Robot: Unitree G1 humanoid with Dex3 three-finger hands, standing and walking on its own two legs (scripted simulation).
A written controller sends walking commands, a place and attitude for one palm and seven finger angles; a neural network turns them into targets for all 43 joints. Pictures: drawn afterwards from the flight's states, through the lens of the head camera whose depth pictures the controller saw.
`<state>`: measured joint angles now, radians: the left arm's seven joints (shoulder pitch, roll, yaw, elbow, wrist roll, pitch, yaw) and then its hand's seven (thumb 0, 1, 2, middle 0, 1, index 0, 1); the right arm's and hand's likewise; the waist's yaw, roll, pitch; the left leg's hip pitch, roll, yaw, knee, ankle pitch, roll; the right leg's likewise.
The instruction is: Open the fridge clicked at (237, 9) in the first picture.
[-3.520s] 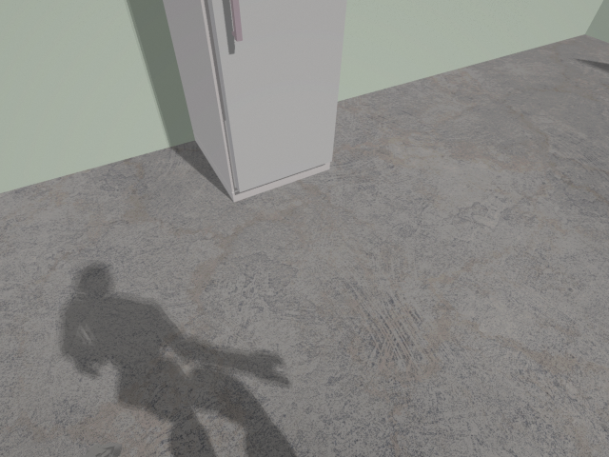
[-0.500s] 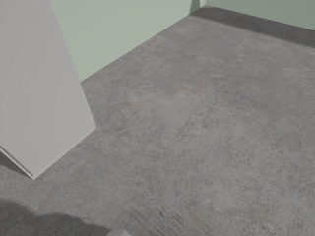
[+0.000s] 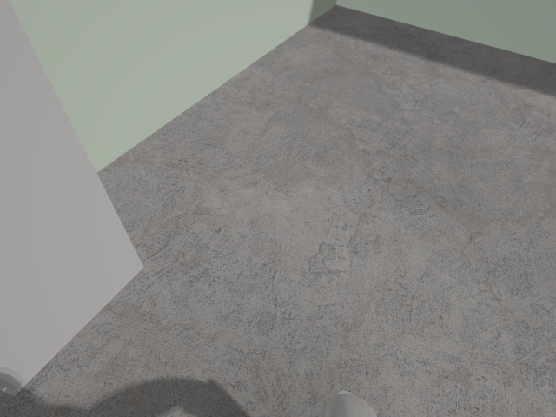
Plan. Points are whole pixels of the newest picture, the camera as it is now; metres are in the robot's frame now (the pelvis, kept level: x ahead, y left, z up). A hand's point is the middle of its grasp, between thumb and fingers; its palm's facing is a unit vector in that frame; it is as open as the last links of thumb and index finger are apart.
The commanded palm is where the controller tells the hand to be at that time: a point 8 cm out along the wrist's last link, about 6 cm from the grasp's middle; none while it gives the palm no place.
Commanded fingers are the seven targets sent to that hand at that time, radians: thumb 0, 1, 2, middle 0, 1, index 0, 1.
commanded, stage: turn to face it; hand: left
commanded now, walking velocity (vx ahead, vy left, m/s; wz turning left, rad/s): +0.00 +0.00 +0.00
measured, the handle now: out of the picture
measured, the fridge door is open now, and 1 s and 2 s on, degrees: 0 0 0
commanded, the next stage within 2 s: take the last steps up to it in 1.92 s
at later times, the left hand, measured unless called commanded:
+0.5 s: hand (190, 366) +0.23 +0.17 -0.18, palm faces +0.18 -0.97 -0.16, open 7.3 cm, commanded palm none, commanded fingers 0.00 0.90 0.90 -0.20 -0.30 -0.20 -0.30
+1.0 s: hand (153, 399) +0.17 +0.21 -0.16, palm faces +0.46 -0.83 -0.32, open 7.4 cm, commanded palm none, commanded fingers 0.00 0.90 0.90 -0.20 -0.30 -0.20 -0.30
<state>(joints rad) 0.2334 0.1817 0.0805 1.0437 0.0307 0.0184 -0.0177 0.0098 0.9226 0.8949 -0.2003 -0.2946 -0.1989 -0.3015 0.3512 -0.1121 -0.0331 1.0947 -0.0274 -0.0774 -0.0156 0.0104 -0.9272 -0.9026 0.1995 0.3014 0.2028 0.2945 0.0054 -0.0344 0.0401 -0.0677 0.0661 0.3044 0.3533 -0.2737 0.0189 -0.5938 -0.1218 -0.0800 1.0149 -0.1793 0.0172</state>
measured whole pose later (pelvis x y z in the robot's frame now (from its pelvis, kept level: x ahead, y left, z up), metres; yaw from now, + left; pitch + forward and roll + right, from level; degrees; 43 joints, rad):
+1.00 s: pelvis +0.17 -0.03 -0.02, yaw +27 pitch +1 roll +1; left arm 0.16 0.24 0.06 0.87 0.00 0.03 0.02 0.01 0.91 0.89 -0.20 -0.29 -0.20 -0.30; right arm 0.19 -0.24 -0.07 0.91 -0.02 0.05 0.02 0.01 -0.91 -0.90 0.20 0.30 0.21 0.30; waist -0.02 0.04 0.06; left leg -0.36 -0.05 -0.10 0.56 -0.22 -0.01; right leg -0.29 -0.04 -0.03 0.58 -0.31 0.05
